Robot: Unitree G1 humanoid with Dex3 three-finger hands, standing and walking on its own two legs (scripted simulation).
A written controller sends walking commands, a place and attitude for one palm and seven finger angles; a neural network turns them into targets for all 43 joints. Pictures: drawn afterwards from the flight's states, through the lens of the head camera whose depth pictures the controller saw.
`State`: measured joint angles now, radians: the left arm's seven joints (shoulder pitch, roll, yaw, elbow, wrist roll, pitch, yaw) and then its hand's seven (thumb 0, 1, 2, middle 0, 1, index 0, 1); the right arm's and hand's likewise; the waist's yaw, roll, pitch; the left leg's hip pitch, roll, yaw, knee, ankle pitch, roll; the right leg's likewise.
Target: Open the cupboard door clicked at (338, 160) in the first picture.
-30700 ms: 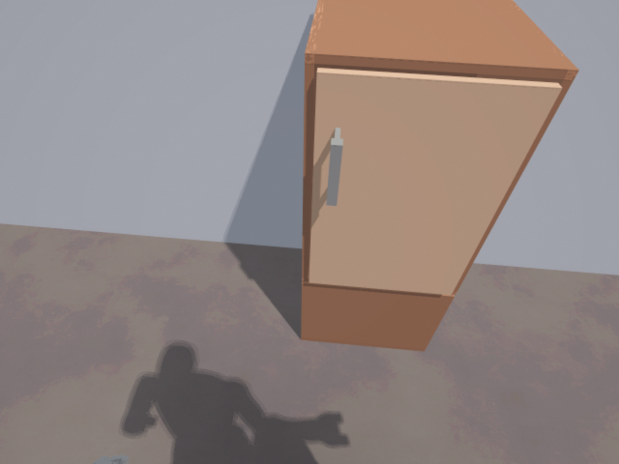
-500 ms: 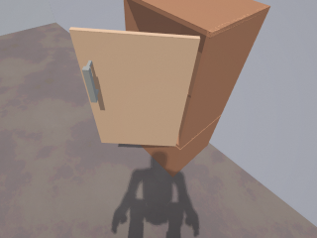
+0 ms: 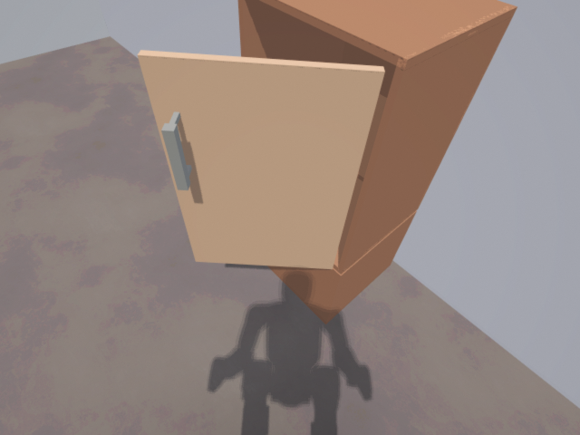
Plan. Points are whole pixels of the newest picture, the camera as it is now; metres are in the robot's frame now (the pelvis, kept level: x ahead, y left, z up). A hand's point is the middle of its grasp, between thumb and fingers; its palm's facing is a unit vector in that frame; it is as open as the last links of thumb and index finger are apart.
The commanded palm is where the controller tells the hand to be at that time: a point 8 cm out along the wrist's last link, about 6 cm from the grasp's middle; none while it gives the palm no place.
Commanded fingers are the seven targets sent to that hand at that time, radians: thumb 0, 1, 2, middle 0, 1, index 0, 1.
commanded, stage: raise the hand with hooked fingers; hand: left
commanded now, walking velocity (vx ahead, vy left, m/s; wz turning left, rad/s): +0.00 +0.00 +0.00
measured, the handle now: (179, 152) +0.57 +0.25 +0.04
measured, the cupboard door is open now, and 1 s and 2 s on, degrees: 46 46 46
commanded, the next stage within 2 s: none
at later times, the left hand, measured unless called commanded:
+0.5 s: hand out of the picture +0.12 +0.20 -0.02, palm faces +0.18 -0.98 -0.08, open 9.4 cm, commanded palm +0.13 +0.25 -0.03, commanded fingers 0.00 0.22 0.61 -0.25 -0.74 -0.25 -0.74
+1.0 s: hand (123, 366) +0.20 +0.23 -0.01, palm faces -0.01 -1.00 -0.03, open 12.4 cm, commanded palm +0.18 +0.29 +0.01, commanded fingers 0.00 -0.36 0.36 -0.29 -1.11 -0.29 -1.11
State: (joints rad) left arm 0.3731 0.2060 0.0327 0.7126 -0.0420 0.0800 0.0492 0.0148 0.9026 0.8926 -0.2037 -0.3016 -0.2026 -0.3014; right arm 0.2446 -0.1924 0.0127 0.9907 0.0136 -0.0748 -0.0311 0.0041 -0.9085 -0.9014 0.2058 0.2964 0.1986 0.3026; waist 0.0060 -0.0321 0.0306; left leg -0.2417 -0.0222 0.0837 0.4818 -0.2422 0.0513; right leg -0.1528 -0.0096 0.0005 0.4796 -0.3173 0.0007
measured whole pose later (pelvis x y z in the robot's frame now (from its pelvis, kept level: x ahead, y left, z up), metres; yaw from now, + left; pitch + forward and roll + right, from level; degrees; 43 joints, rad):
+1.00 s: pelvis -0.04 -0.01 -0.06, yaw +2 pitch +11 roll -3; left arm 0.20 0.34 0.31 0.22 -0.36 -0.33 -0.45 0.00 -0.14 0.45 -0.27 -0.97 -0.27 -0.97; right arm 0.30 -0.30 0.00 0.61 0.04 -0.23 -0.08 0.01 -0.90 -0.90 0.21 0.30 0.20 0.30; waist -0.01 0.02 -0.09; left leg -0.77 0.02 0.02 0.97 -0.39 0.04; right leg -0.64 0.02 -0.07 0.93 -0.48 -0.02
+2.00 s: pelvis -0.04 -0.02 -0.03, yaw +2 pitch +6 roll -2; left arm -0.05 0.43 0.41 0.40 -0.35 -0.21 -0.50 -0.01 -0.50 0.30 -0.30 -1.20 -0.30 -1.20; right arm 0.29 -0.28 0.05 0.57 0.05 -0.18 -0.09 0.01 -0.90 -0.90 0.21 0.30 0.20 0.30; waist 0.00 0.02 -0.06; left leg -0.59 0.02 0.01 0.81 -0.32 0.03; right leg -0.46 0.03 -0.08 0.76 -0.40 -0.03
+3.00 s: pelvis -0.04 +0.00 -0.05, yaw +1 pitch +14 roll -4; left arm -0.67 0.61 0.46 1.03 -0.22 -0.30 -0.52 -0.01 -0.50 0.30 -0.30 -1.20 -0.30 -1.20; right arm 0.34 -0.29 0.05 0.61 0.04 -0.05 -0.08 0.01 -0.90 -0.90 0.21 0.30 0.20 0.30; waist -0.08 0.00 -0.08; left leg -0.79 0.02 0.03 0.91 -0.36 0.06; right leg -0.66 0.03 -0.06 0.84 -0.42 0.00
